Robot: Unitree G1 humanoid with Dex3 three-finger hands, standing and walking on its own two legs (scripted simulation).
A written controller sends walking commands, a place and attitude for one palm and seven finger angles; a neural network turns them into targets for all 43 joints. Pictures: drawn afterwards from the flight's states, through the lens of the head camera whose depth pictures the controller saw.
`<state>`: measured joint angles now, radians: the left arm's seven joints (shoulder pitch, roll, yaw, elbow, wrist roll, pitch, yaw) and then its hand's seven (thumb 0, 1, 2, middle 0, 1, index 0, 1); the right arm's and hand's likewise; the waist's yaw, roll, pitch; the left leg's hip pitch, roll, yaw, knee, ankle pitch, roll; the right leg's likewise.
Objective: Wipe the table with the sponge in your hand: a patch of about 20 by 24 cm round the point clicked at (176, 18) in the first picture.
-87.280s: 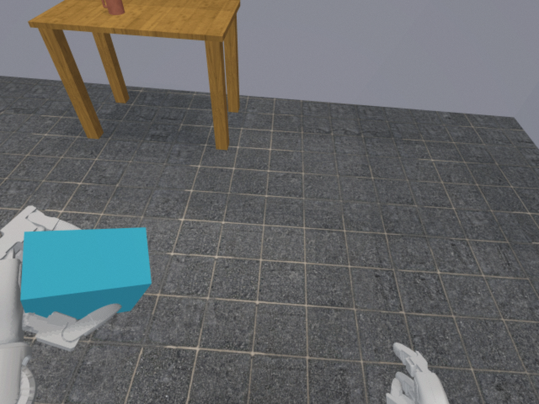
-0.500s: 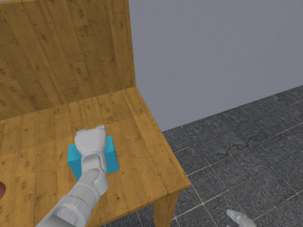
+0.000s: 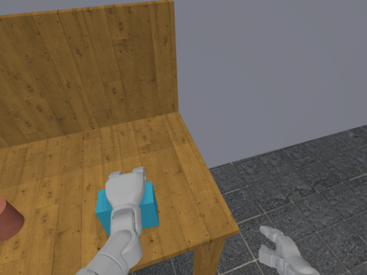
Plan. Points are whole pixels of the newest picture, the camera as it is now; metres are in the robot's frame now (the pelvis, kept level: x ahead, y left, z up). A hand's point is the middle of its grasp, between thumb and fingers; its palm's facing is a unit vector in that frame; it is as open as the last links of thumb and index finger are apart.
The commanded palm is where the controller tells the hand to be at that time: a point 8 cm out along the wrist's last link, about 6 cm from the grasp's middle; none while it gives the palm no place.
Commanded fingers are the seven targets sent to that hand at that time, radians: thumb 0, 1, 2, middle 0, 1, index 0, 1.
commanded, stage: wipe back along the middle lane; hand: left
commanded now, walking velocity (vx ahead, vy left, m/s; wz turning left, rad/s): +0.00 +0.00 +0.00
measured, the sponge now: (131, 212) +0.28 +0.18 -0.05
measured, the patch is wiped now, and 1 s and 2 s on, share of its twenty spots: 0.70 0.80 0.85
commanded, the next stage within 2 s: slide across to the third lane in 0.76 s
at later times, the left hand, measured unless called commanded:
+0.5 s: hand (134, 203) +0.28 +0.17 -0.01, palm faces -0.06 -0.04 -1.00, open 10.6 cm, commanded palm +0.24 +0.15 +0.02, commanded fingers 0.00 0.10 1.30 -1.20 -1.60 -1.20 -1.60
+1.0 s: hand (135, 202) +0.29 +0.17 -0.01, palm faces -0.08 -0.04 -1.00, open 10.5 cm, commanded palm +0.26 +0.13 +0.03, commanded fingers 0.00 0.10 1.30 -1.20 -1.60 -1.20 -1.60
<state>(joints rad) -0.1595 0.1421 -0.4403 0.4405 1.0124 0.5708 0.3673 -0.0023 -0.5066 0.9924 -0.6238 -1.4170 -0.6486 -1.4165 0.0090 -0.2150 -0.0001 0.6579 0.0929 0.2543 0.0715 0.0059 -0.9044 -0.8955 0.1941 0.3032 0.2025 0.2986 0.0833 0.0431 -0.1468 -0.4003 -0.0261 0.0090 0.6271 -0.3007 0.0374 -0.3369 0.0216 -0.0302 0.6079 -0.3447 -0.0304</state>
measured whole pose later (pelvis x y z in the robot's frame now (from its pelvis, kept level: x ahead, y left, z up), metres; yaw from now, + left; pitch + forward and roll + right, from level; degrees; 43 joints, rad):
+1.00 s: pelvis -0.01 -0.03 +0.00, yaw +0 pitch +5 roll +0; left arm -0.25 0.16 -0.39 0.59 0.98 0.52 0.36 0.00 -0.54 1.00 -0.67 -1.37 -0.70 -1.37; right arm 0.06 -0.24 -0.02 0.69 0.09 0.21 0.01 0.01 -0.90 -0.90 0.19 0.30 0.20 0.30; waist 0.07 0.06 -0.14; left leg -0.43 -0.01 -0.01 0.62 -0.27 0.00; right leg -0.38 0.04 -0.05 0.63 -0.33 -0.06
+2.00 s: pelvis -0.03 -0.03 +0.00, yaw +1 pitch +5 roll +0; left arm -0.55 0.01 -0.46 0.99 0.89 0.54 0.48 -0.01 -0.56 1.01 -0.69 -1.36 -0.72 -1.35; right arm 0.08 -0.22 -0.04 0.79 0.08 0.21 0.05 0.01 -0.91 -0.90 0.19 0.30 0.20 0.30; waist 0.03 0.05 -0.13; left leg -0.46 0.00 -0.02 0.61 -0.24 0.00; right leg -0.41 0.04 -0.06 0.63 -0.30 -0.07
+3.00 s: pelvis -0.06 -0.03 -0.02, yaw -1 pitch +11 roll +0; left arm -0.82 0.07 -0.24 1.25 0.92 0.52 0.50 0.00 -0.61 1.02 -0.75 -1.31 -0.78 -1.30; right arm 0.15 -0.23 -0.03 0.80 0.06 0.15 -0.01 0.00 -0.90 -0.90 0.19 0.30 0.20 0.30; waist -0.07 0.04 -0.17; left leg -0.69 0.02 0.00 0.73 -0.24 0.01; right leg -0.64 0.06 -0.05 0.73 -0.29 -0.06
